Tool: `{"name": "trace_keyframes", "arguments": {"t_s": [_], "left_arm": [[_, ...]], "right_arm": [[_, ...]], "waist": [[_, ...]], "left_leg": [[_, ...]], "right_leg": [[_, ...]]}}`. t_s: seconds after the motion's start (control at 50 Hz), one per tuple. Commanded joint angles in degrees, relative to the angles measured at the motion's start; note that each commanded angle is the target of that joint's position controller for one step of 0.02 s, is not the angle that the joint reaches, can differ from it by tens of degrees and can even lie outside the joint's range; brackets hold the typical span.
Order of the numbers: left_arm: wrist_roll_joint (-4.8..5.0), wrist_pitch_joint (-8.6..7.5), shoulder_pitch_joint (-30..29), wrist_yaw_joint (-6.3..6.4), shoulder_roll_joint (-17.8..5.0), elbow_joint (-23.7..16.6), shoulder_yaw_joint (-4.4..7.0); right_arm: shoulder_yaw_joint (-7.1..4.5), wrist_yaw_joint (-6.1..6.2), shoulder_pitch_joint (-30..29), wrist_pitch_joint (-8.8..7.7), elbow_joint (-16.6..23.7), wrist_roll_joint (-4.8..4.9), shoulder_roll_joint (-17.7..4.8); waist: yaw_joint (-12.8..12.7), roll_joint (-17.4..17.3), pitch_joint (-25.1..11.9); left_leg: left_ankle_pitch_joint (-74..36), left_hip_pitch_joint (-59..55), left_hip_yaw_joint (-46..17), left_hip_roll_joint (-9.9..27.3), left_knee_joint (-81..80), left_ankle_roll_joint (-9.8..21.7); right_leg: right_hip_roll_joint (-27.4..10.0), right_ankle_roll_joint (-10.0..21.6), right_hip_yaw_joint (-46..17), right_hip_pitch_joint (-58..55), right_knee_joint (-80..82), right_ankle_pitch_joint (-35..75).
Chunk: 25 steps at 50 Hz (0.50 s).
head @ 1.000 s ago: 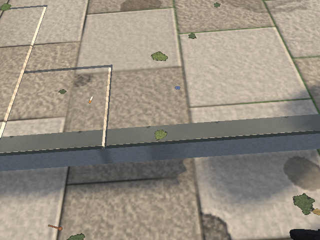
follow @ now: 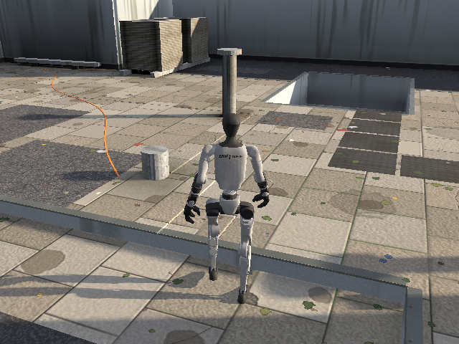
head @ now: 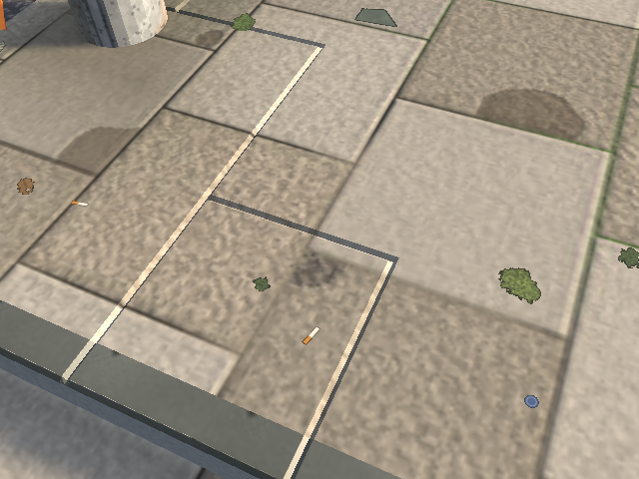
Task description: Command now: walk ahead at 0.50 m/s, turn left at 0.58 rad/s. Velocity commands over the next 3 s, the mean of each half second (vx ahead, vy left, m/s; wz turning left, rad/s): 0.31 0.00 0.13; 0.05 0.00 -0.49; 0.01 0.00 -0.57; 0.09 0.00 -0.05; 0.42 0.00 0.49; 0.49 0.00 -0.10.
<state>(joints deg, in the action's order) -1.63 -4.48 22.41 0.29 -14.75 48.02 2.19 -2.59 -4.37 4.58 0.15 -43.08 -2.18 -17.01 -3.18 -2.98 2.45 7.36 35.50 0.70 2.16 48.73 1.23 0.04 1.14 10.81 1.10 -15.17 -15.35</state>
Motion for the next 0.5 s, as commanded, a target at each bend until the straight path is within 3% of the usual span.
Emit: {"name": "trace_keyframes", "arguments": {"t_s": [0.02, 0.06, 0.08, 0.1, 0.12, 0.14, 0.16, 0.18, 0.2, 0.22, 0.26, 0.3, 0.34, 0.42, 0.46, 0.5], "left_arm": [[0.18, -0.8, -2.22, 0.21, -8.7, -2.93, 1.92], [0.15, -0.09, -1.77, 0.57, -9.25, -2.63, 2.06], [0.27, 0.21, -1.21, 0.85, -9.73, -2.39, 2.11], [0.48, 0.8, -1.64, 0.95, -10.66, -2.48, 2.3], [0.96, 1.31, -2.85, 0.85, -11.41, -3.15, 2.49], [1.02, 1.19, -3.11, 0.34, -8.49, -4.13, 1.6], [1.62, 1.26, 1.15, 0.02, -0.77, -7.14, -0.26], [0.82, 2.1, 0.89, 0.48, -6.27, -5.22, 0.53], [1.35, 2.35, -1.66, 0.58, -4.75, -5.1, 0.15], [1.01, 2.43, -1.94, 0.6, -3.93, -4.48, -0.18], [0.23, 4.39, 0.62, -0.13, -4.71, -2.12, 0.36], [0.51, 6.18, 3.87, -0.34, -2.53, 0.22, 0.58], [0.94, 7.05, 2.67, 0.7, -1.5, 0.23, 1.09], [0.1, 7.71, -7.49, 2.23, -0.02, -3.34, 1.46], [-0.26, 8.1, -13.81, 2.58, 2.94, -6.59, 0.67], [-0.13, 8.14, -18.4, 3.0, 4.62, -9.65, -0.13]], "right_arm": [[0.67, -0.42, -5.33, -0.72, 5.36, -0.14, -1.16], [0.52, 0.43, -3.76, -0.17, 5.16, -0.37, -1.91], [0.22, 0.96, -0.81, -0.21, 4.41, -0.64, -2.28], [-0.29, 1.37, 4.22, -0.62, 2.98, -0.65, -2.97], [-1.11, 1.99, 12.07, -1.21, 0.51, -0.89, -3.68], [-2.2, 2.66, 17.43, -1.68, -1.17, -1.48, -6.89], [-3.34, 3.39, 14.75, -1.59, 0.94, -1.23, -14.33], [-3.94, 3.96, 19.03, -0.73, 0.66, 1.23, -12.88], [-2.6, 4.52, 14.26, -1.02, 0.37, 1.38, -9.03], [-1.02, 4.73, 11.28, -1.5, -0.07, 1.48, -4.51], [0.66, 5.0, 7.54, -2.66, -0.49, 1.17, -1.24], [1.05, 4.87, 10.75, -3.9, -2.61, 0.32, -1.55], [0.5, 4.68, 13.93, -4.62, -4.62, 0.38, -3.16], [0.81, 5.33, 18.62, -3.92, -6.7, 0.54, -1.45], [1.12, 5.74, 23.13, -4.08, -8.0, 0.2, -0.42], [1.28, 6.04, 25.93, -4.37, -9.22, 0.29, -0.18]], "waist": [[1.21, 9.04, 0.18], [2.0, 10.01, -2.0], [3.03, 10.37, -4.77], [5.16, 9.72, -7.22], [9.0, 6.97, -10.88], [11.29, 0.29, -12.94], [4.66, -12.57, -16.5], [9.93, -0.74, -22.59], [6.87, 0.96, -14.66], [4.17, 2.31, -7.39], [0.51, 2.32, -2.97], [0.59, 0.19, -4.44], [1.39, -0.8, -3.79], [3.97, -1.3, -1.11], [5.6, -2.15, -1.31], [5.75, 0.0, -0.69]], "left_leg": [[-1.03, -4.91, 3.44, -0.84, -8.3, 1.58], [4.03, -8.77, 5.81, -3.03, -9.38, 3.58], [5.72, -13.15, 7.09, -5.26, -9.21, 4.83], [6.7, -18.42, 7.22, -7.21, -11.68, 6.25], [3.31, -29.21, 6.59, -8.85, -17.42, 7.81], [-3.36, -41.74, -4.26, -1.16, -23.1, 8.88], [-38.01, -52.8, -31.95, 19.77, -23.03, 15.99], [-40.8, -49.71, -30.24, 21.91, -25.99, 21.5], [-38.58, -42.51, -23.05, 19.47, -26.66, 21.05], [-36.47, -33.35, -17.46, 16.0, -28.14, 17.58], [-34.6, -23.32, -9.3, 10.94, -31.14, 12.22], [-40.9, -22.45, -6.05, 10.82, -30.98, 11.28], [-38.29, -25.01, -4.8, 11.63, -31.46, 11.35], [-22.04, -33.31, -5.09, 13.21, -31.34, 11.02], [-17.3, -39.12, -6.46, 15.11, -30.81, 11.42], [-11.23, -40.8, -6.54, 16.42, -31.22, 11.01]], "right_leg": [[-13.74, 4.31, -2.26, 1.68, 2.05, 34.21], [-14.63, 3.83, -0.41, -0.94, -4.74, 48.55], [-14.93, 3.97, 0.62, -1.79, -10.48, 57.32], [-14.61, 3.92, 1.21, -1.28, -18.96, 60.22], [-13.49, 2.65, 2.26, 4.14, -31.45, 53.37], [-10.02, 0.36, 1.95, 17.98, -47.38, 25.13], [-1.77, -3.07, -1.03, 36.31, -69.15, -16.98], [-2.16, -3.13, -9.35, 35.73, -74.19, -11.11], [-4.02, -3.11, -10.45, 36.67, -74.54, -8.14], [-5.03, -2.77, -10.44, 34.97, -70.72, -8.07], [-5.34, -2.42, -11.74, 28.44, -64.51, -6.11], [-1.1, -2.18, -10.82, 26.89, -71.57, -5.14], [1.16, -1.23, -12.12, 33.9, -79.31, -6.14], [2.92, 0.92, -12.57, 55.81, -95.58, -9.62], [3.32, 1.4, -11.55, 67.64, -106.02, -12.4], [3.11, 1.67, -12.68, 75.23, -109.77, -14.35]]}}
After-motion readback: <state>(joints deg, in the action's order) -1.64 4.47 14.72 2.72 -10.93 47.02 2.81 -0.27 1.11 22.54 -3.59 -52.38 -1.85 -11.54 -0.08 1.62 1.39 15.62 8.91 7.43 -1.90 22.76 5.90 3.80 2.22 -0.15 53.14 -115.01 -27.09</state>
